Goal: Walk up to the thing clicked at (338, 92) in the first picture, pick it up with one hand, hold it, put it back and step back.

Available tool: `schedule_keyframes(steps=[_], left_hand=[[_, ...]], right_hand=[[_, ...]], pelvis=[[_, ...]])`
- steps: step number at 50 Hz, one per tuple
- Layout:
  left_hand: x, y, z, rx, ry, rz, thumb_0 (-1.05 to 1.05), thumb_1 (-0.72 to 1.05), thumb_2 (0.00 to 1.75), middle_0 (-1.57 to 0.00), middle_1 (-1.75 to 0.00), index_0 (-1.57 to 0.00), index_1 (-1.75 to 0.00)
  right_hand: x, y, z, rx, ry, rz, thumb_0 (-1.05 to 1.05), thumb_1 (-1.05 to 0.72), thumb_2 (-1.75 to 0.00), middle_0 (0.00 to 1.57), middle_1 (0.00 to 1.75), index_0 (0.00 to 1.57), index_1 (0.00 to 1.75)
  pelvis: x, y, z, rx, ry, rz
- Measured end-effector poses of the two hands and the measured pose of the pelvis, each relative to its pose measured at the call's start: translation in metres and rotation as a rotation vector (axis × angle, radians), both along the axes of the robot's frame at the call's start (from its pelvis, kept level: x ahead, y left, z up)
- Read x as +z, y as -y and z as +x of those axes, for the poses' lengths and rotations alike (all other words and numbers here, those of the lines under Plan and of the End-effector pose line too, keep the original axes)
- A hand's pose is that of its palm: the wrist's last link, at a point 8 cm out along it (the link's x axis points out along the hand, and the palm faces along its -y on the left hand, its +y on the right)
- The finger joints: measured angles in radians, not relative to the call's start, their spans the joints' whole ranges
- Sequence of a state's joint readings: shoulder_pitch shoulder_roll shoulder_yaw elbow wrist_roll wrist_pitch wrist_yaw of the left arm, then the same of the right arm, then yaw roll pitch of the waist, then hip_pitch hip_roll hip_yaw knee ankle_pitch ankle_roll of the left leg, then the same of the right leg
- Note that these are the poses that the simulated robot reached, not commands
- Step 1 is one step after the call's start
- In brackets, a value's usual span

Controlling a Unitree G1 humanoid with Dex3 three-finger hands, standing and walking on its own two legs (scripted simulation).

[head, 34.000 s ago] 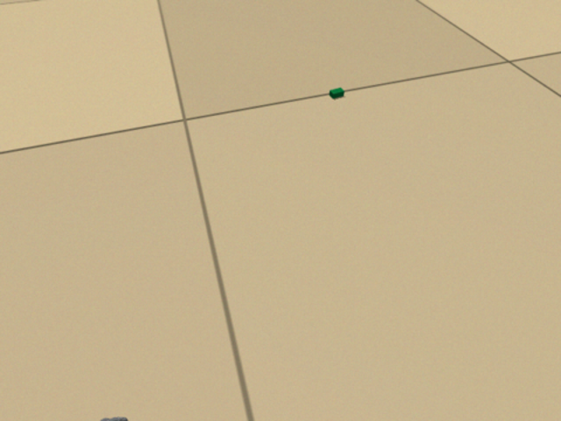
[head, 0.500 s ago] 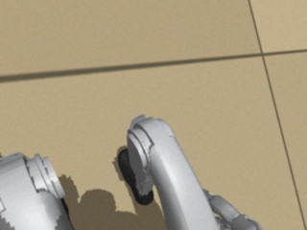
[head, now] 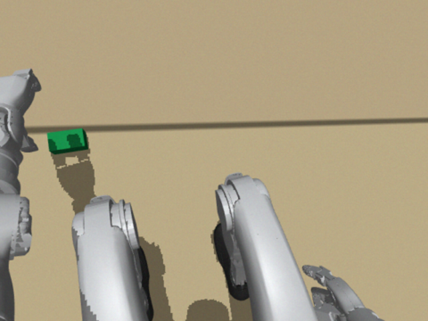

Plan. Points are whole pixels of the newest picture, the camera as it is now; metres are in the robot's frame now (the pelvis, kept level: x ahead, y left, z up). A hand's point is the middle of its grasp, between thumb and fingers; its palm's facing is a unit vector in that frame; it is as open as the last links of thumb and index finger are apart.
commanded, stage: withdraw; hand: left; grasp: from above
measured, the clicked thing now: (68, 141) +0.50 +0.28 -0.33
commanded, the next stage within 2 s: home in 0.30 s
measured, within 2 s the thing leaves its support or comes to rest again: neither
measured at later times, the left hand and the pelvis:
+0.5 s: hand (30, 113) +0.51 +0.30 -0.17, palm faces -0.32 -0.04 -0.95, open 12.8 cm; pelvis +0.01 +0.00 -0.03, yaw -1 degrees
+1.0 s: hand out of the picture +0.33 +0.27 +0.02, palm faces -0.22 -0.69 -0.69, open 7.6 cm; pelvis +0.01 +0.00 +0.13, yaw +5 degrees
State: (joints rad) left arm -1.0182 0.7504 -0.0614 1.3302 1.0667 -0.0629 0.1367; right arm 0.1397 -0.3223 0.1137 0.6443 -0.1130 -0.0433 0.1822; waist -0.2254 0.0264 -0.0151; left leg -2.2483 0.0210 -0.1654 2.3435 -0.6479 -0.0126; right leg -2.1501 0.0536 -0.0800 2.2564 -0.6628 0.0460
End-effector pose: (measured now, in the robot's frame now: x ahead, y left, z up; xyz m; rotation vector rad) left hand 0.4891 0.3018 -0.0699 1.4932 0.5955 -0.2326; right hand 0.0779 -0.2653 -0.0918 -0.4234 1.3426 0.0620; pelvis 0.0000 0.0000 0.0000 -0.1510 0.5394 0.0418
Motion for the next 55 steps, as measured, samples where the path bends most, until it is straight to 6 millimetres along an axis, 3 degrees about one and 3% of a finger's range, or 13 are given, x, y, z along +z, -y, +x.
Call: schedule_keyframes(steps=[6,13,16,20,27,32,38,44,50,55], left_hand=[[-0.028,0.020,-0.010,-0.113,-0.003,-0.070,0.00,-0.32,0.86,-0.24,-0.83,-0.24,-0.84],[-0.067,0.018,-0.009,-0.148,0.072,-0.058,0.00,-0.34,0.87,-0.21,-0.86,-0.22,-0.86],[-0.073,0.012,-0.003,-0.134,0.120,-0.026,0.00,-0.34,0.87,-0.21,-0.86,-0.22,-0.86],[-0.067,0.005,0.011,-0.098,0.184,0.016,0.00,-0.32,0.85,-0.23,-0.84,-0.24,-0.83],[-0.032,-0.002,0.021,-0.004,0.180,0.031,0.00,-0.20,0.85,-0.25,-0.72,-0.25,-0.73],[0.004,-0.003,0.006,0.069,0.150,-0.045,0.00,0.01,0.84,-0.24,-0.59,-0.23,-0.60],[0.053,-0.004,-0.045,0.162,0.124,-0.216,0.00,0.38,0.82,-0.22,-0.42,-0.22,-0.43],[0.100,-0.004,-0.110,0.277,0.127,-0.411,0.00,0.70,0.86,-0.21,-0.34,-0.22,-0.34],[0.143,0.001,-0.164,0.400,0.145,-0.554,0.01,0.83,0.88,-0.21,-0.31,-0.22,-0.32],[0.182,0.011,-0.198,0.541,0.148,-0.675,0.01,0.88,0.89,-0.21,-0.30,-0.22,-0.31]], right_hand=[[0.010,0.016,-0.017,0.002,-0.054,-0.104,0.00,-0.90,-0.89,0.20,0.30,0.20,0.30],[0.001,0.022,-0.039,-0.012,-0.108,-0.178,0.00,-0.89,-0.89,0.20,0.30,0.20,0.30],[-0.007,0.016,-0.046,-0.021,-0.121,-0.171,0.00,-0.89,-0.89,0.20,0.30,0.20,0.30],[-0.017,0.004,-0.051,-0.046,-0.138,-0.129,0.00,-0.89,-0.89,0.20,0.30,0.20,0.30],[-0.021,-0.016,-0.040,-0.094,-0.126,-0.031,0.01,-0.89,-0.89,0.20,0.30,0.20,0.30],[-0.008,-0.019,-0.022,-0.123,-0.090,0.015,0.00,-0.89,-0.89,0.21,0.30,0.20,0.30],[0.026,-0.008,0.011,-0.118,-0.017,0.018,0.01,-0.90,-0.89,0.21,0.30,0.20,0.30],[0.073,0.001,0.061,-0.068,0.125,-0.009,0.01,-0.90,-0.89,0.20,0.30,0.20,0.30],[0.128,-0.008,0.115,-0.026,0.319,-0.011,0.01,-0.91,-0.89,0.20,0.30,0.20,0.30],[0.177,-0.027,0.148,-0.011,0.460,0.030,0.01,-0.90,-0.89,0.20,0.30,0.20,0.30]], pelvis=[[-0.005,0.005,-0.004,-0.001,0.009,0.002],[-0.029,0.005,-0.004,-0.009,0.029,-0.001],[-0.037,0.003,-0.003,-0.012,0.029,-0.003],[-0.039,0.002,0.001,-0.014,0.003,-0.003],[-0.022,0.000,0.011,-0.012,-0.053,0.000],[0.003,0.000,0.015,0.001,-0.074,0.006],[0.045,0.000,0.014,0.019,-0.077,0.024],[0.087,0.003,0.010,0.034,-0.051,0.038],[0.130,0.004,0.009,0.055,-0.002,0.048],[0.169,0.005,0.012,0.072,0.045,0.060]])
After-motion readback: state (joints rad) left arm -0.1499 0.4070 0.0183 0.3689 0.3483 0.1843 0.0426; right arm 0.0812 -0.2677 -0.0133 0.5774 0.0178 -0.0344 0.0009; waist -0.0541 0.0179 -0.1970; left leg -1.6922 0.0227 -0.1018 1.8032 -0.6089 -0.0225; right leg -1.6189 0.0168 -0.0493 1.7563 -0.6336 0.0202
